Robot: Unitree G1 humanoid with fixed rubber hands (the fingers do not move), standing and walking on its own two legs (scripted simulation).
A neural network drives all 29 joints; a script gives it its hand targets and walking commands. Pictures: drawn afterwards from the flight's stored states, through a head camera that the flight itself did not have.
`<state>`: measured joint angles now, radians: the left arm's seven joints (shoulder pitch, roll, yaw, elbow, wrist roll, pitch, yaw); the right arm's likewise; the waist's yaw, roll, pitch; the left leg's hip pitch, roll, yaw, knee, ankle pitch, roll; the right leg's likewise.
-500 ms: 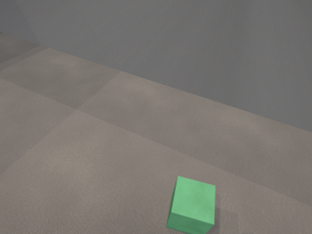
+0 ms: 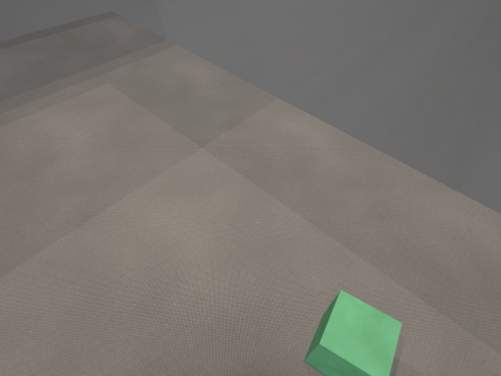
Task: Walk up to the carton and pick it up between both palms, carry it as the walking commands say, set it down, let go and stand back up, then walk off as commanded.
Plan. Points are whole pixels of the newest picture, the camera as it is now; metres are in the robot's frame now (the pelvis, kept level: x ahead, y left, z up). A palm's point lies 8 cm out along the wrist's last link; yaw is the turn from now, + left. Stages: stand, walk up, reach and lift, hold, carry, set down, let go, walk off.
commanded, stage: walk off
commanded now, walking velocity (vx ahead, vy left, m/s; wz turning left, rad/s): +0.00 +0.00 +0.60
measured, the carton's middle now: (349, 343) +0.34 -0.37 -0.66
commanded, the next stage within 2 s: stand in 0.40 s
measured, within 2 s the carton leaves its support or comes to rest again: neither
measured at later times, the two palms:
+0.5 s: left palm out of the picture +0.04 +0.19 -0.10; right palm out of the picture +0.12 -0.37 -0.15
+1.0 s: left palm out of the picture -0.03 +0.20 -0.15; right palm (377, 360) +0.19 -0.22 -0.13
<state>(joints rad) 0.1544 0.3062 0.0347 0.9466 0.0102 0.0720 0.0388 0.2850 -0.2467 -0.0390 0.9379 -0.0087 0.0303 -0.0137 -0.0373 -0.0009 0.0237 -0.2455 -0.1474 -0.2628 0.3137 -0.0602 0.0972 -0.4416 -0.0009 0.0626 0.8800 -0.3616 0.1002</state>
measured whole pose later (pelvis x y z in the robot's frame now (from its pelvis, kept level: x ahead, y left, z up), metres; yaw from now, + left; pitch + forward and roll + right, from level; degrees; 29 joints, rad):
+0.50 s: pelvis +0.02 -0.09 +0.00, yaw +16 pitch +1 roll +2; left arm 0.20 0.23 -0.02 0.87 0.01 0.04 0.05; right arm 0.28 -0.36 -0.08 0.94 -0.02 0.06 0.02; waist -0.03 0.06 0.01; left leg -0.50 -0.06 -0.13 1.09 -0.35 -0.08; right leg -0.18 -0.03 -0.03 0.41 -0.25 -0.02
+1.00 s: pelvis +0.04 -0.03 +0.00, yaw +21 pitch +0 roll -2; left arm 0.27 0.23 0.00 0.96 0.01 0.05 0.02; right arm 0.16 -0.17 0.04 1.02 0.00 0.01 -0.04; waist 0.04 -0.03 0.05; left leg -0.11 -0.03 -0.03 0.36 -0.24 0.06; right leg -0.28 -0.05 -0.03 0.70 -0.42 0.01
